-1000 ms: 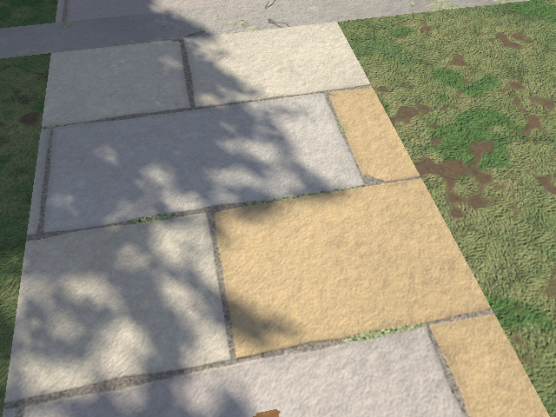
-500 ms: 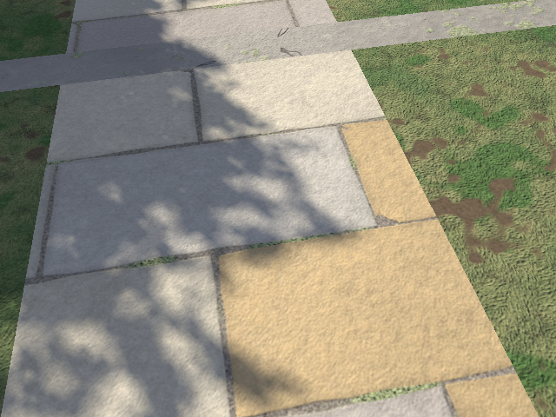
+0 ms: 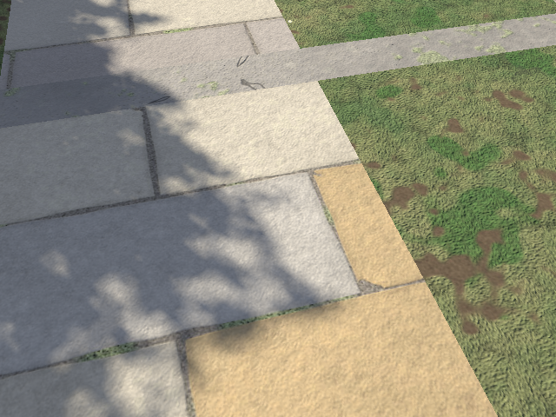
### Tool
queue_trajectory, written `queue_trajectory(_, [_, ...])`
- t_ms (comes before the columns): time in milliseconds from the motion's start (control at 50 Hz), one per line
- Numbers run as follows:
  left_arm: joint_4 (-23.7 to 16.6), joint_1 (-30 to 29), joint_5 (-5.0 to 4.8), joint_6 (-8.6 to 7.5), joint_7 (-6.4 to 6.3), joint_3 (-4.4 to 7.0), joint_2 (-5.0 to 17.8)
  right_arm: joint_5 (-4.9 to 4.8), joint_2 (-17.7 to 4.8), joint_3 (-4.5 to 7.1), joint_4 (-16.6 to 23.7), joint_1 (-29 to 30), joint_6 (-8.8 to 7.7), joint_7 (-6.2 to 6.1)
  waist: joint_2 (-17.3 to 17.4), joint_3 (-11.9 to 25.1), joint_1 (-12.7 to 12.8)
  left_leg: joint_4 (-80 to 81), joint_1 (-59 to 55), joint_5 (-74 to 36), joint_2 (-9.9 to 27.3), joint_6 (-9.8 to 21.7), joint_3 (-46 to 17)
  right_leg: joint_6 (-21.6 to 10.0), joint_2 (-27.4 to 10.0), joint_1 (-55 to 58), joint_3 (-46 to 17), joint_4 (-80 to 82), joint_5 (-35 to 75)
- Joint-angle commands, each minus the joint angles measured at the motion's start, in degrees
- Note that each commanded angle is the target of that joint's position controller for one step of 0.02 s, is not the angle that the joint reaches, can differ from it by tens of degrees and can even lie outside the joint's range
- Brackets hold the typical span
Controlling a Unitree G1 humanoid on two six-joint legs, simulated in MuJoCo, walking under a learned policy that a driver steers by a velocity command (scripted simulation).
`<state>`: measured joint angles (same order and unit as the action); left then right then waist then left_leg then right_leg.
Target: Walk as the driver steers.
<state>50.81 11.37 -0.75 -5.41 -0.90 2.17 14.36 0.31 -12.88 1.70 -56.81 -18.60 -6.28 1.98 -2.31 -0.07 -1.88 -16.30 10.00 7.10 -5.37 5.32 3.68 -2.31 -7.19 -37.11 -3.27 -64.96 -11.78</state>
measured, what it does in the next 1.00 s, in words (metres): walks ahead: right foot, then left foot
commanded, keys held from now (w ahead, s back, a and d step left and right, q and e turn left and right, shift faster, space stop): w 1.00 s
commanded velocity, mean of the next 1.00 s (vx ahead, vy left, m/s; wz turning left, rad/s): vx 0.50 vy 0.00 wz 0.00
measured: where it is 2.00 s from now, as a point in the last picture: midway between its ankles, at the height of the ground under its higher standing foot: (280, 241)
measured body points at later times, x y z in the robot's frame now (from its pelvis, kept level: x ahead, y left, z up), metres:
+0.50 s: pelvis +0.27 -0.08 +0.00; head +0.29 -0.10 +0.45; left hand +0.33 +0.18 -0.12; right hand +0.36 -0.35 -0.14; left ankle +0.27 +0.08 -0.66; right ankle +0.29 -0.16 -0.74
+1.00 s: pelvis +0.55 -0.01 -0.01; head +0.57 +0.00 +0.44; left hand +0.57 +0.25 -0.15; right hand +0.67 -0.27 -0.13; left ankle +0.61 +0.07 -0.74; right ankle +0.44 -0.16 -0.65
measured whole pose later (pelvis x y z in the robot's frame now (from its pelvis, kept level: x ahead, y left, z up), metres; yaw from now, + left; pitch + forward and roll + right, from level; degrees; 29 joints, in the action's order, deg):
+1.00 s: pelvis +0.55 -0.01 -0.01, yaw +1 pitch +2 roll +0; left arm 55.5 17.5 -1.4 -5.6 -0.2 2.7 14.5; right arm -0.2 -14.0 3.1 -51.4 -9.4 -5.9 2.1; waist -1.4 -1.5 0.3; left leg -27.1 20.4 8.5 -2.0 3.9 3.7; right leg -3.0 -2.2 -22.3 -1.8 -67.8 -21.4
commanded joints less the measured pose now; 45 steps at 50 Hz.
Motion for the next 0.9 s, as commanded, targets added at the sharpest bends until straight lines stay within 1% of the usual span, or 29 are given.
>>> queue_trajectory(20, [-2.44,1.89,0.68,0.32,-0.37,0.67,2.39,-0.1,-7.6,1.23,3.19,2.22,-0.93,-1.15,4.43,-3.03,2.66,11.62,5.3,-3.7,16.26,9.85,-12.47,1.58,-2.45,-1.81,-0.16,8.26,8.65])
queue_trajectory(60, [-3.78,-2.88,0.53,-0.04,-0.11,0.52,1.95,-0.5,-8.34,1.36,2.83,-0.07,-0.49,-1.73,4.35,-2.97,1.0,11.27,2.73,-4.58,15.72,8.43,-11.02,1.75,-1.55,-1.97,0.66,17.13,14.14])
queue_trajectory(120, [-5.19,-8.92,0.01,-0.32,0.54,0.26,1.64,-1.15,-9.49,1.57,1.86,-3.36,-0.06,-1.99,4.75,-3.26,-1.32,10.34,-0.71,-4.1,15.54,7.04,-9.28,2.22,0.66,0.36,2.45,26.56,17.55])
queue_trajectory(180, [-6.95,-13.5,-0.5,-0.6,1.58,0.07,1.99,-1.46,-9.62,1.69,0.59,-6.11,0.64,-2.01,5.27,-4.45,-2.84,7.9,-6.2,-3.08,17.63,6.74,-9.86,1.72,1.56,-0.1,2.64,31.55,14.88])
queue_trajectory(220, [-7.94,-14.48,-0.59,-1.06,2.35,0.21,2.79,-1.48,-9.98,1.95,0.18,-6.5,1.21,-2.15,5.68,-4.61,-2.43,5.44,-9.68,-3.7,19.41,6.1,-10.69,0.29,2.08,0.5,2.59,34.07,10.69])
queue_trajectory(240, [-7.99,-13.45,-0.58,-1.32,2.61,0.44,3.47,-1.52,-10.39,2.14,0.16,-6.1,1.51,-2.22,6.11,-4.09,-1.49,3.79,-10.73,-5.46,20.02,5.61,-11.03,-0.53,2.61,2.55,2.9,35.27,8.47])
queue_trajectory(260, [-7.51,-10.83,-0.54,-1.56,2.73,0.89,4.39,-1.52,-10.84,2.28,0.34,-5.14,1.82,-2.26,6.74,-2.77,0.3,0.88,-10.98,-10.75,19.97,4.97,-10.76,-1.43,3.77,6.85,3.93,36.39,6.76])
queue_trajectory(280, [-5.8,-4.8,-0.41,-1.7,2.62,1.93,6.09,-1.36,-10.57,2.11,0.71,-3.86,2.12,-2.26,6.61,0.59,3.71,-6.2,-10.23,-20.29,17.87,3.76,-8.85,-2.71,5.69,15.17,5.5,37.71,6.05])
queue_trajectory(300, [-2.65,6.19,-0.27,-1.85,2.22,3.55,9.58,-0.69,-8.64,1.35,1.49,-3.27,2.21,-2.23,4.75,7.7,8.07,-19.68,-4.49,-22.91,14.3,1.96,-5.8,-5.1,3.9,30.26,3.24,36.77,7.33])
queue_trajectory(320, [-1.11,15.63,0.92,-1.63,1.92,5.14,16.25,-0.02,-3.42,-0.39,3.17,-7.36,1.36,-1.94,-6.88,17.42,8.67,-42.97,16.11,-5.18,6.92,-2.02,-1.14,-12.6,-10.9,53.47,-18.05,37.69,5.24])
queue_trajectory(340, [-0.21,17.7,0.69,-1.31,2.26,4.61,14.31,-1.04,-1.58,-1.1,2.41,-9.52,-0.18,-1.59,-14.96,22.37,8.04,-55.52,29.69,24.1,1.68,-2.96,-6.79,-17.6,-16.88,61.1,-38.73,46.96,-1.83])
queue_trajectory(360, [-0.95,13.6,0.37,-1.46,2.35,3.19,9.88,-2.39,-8.23,0.53,3.18,-5.17,-1.21,-1.37,-9.28,15.14,7.76,-60.84,35.13,22.08,5.62,-1.65,-10.72,-14.62,-14.96,55.2,-33.61,47.94,-3.83])
queue_trajectory(380, [-2.32,8.2,0.33,-1.36,2.29,2.39,7.44,-2.88,-9.46,0.88,4.59,-0.56,-1.55,-1.39,-5.61,9.48,6.29,-59.93,35.3,16.61,8.77,-0.88,-9.22,-12.35,-12.8,47.12,-24.53,48.58,-0.16])
queue_trajectory(400, [-3.02,3.76,0.51,-1.29,2.57,1.77,5.8,-2.23,-8.72,1.02,4.9,1.65,-1.29,-1.73,-1.33,5.49,4.44,-56.34,32.79,11.96,11.08,-1.2,-7.96,-11.24,-10.14,38.98,-18.14,50.74,4.76])
queue_trajectory(420, [-3.23,1.67,0.77,-1.43,2.79,1.32,4.29,-1.46,-8.18,1.46,4.92,1.87,-0.55,-2.04,-1.38,3.37,2.69,-52.5,29.73,8.96,12.87,-1.45,-8.04,-10.17,-7.78,33.77,-13.69,52.76,7.43])
queue_trajectory(440, [-2.75,1.31,1.03,-1.45,3.02,1.13,3.62,-1.3,-6.81,1.43,4.67,0.82,0.3,-2.07,-2.19,2.51,1.46,-50.66,26.75,7.2,13.47,-1.78,-7.85,-9.8,-6.37,30.46,-11.06,54.48,8.79])
queue_trajectory(460, [-2.04,2.22,1.03,-1.61,3.08,1.22,3.78,-1.23,-5.48,1.34,4.32,-0.14,0.97,-2.13,-2.19,2.09,0.9,-49.58,25.48,6.22,13.45,-2.17,-7.28,-10.19,-5.61,28.78,-9.14,55.53,11.37])
queue_trajectory(500, [-0.64,4.39,1.04,-1.81,2.69,1.67,5.43,-1.02,-5.09,1.51,5.03,1.19,1.68,-2.3,-1.32,0.63,0.41,-46.39,27.59,3.12,13.68,-3.0,-6.89,-10.9,-5.3,28.2,-6.26,56.83,16.38])
queue_trajectory(520, [-0.11,5.43,1.07,-1.75,2.35,1.87,6.12,-0.82,-5.26,1.64,5.83,3.36,1.79,-2.37,-0.78,-0.13,0.76,-43.6,29.74,0.8,13.81,-3.45,-6.88,-11.04,-5.4,28.89,-5.45,57.25,17.98])
queue_trajectory(560, [0.76,7.32,0.96,-1.31,1.67,1.89,6.37,-0.55,-4.98,1.73,7.38,7.94,1.74,-2.31,-0.58,-1.06,1.73,-37.17,32.55,-4.3,13.77,-4.13,-6.69,-10.61,-5.17,30.42,-3.91,57.78,19.02])
queue_trajectory(640, [2.1,10.37,0.44,-0.83,0.87,1.9,7.13,-0.83,-3.81,1.33,9.59,16.08,1.29,-1.67,-1.02,-2.77,4.09,-23.9,30.36,-13.12,11.95,-4.14,-4.82,-8.96,-3.72,31.45,-0.63,58.94,15.65])
queue_trajectory(720, [4.37,14.27,0.0,-0.11,0.61,2.13,7.52,-1.36,-3.87,0.99,11.74,22.41,0.89,-0.68,-1.06,-5.07,6.04,-17.26,31.34,-12.07,10.68,-3.42,-4.18,-8.82,-5.82,37.69,-0.56,57.51,14.19])
queue_trajectory(760, [5.11,14.77,-0.16,0.43,0.31,2.41,7.83,-1.51,-4.2,0.96,12.92,24.26,0.48,0.06,-1.21,-5.65,5.86,-15.2,31.75,-9.06,10.43,-2.33,-4.37,-8.41,-7.5,41.18,-0.9,55.48,15.83])
queue_trajectory(800, [5.27,13.9,-0.28,0.93,0.08,2.78,8.51,-1.55,-5.16,1.26,13.14,23.19,0.07,0.6,-1.87,-4.57,4.44,-13.58,28.02,-4.92,9.38,-0.98,-3.52,-7.56,-8.38,43.07,-0.85,52.51,20.95])
queue_trajectory(820, [5.05,12.8,-0.24,1.15,0.04,2.94,9.07,-1.53,-6.25,1.78,12.57,20.5,-0.08,0.64,-2.74,-2.73,2.74,-13.12,22.82,-3.16,7.86,-0.17,-2.26,-6.95,-8.07,43.05,-0.35,49.5,28.64])
queue_trajectory(840, [4.77,11.46,-0.16,1.45,0.03,2.94,9.19,-1.42,-7.81,2.73,10.94,14.78,-0.14,0.47,-3.17,0.79,-0.54,-12.35,14.18,-2.87,5.7,0.97,-0.38,-5.96,-6.46,42.0,1.16,42.96,38.14])
queue_trajectory(860, [4.24,10.77,0.21,1.67,0.06,2.4,7.88,-1.35,-10.67,4.25,7.69,4.51,-0.08,0.06,-2.05,6.93,-4.91,-12.88,-0.23,-4.26,5.6,2.77,-0.76,-4.27,-3.2,36.78,3.4,31.1,39.82])
queue_trajectory(880, [2.73,11.79,1.39,1.51,0.05,1.42,5.94,-0.64,-15.53,5.44,5.69,-6.12,0.17,-0.61,6.58,15.89,-7.37,-13.41,-18.47,-4.61,17.89,6.69,-15.72,-2.14,1.24,23.15,6.13,11.18,19.78])
queue_trajectory(900, [3.25,19.16,0.6,0.06,0.9,-0.66,-2.09,-0.31,-17.26,5.5,4.83,-7.59,0.29,-0.09,21.19,22.55,-2.76,-4.56,-34.18,6.75,28.53,15.42,-43.23,0.62,11.47,1.95,1.52,-5.89,-20.09])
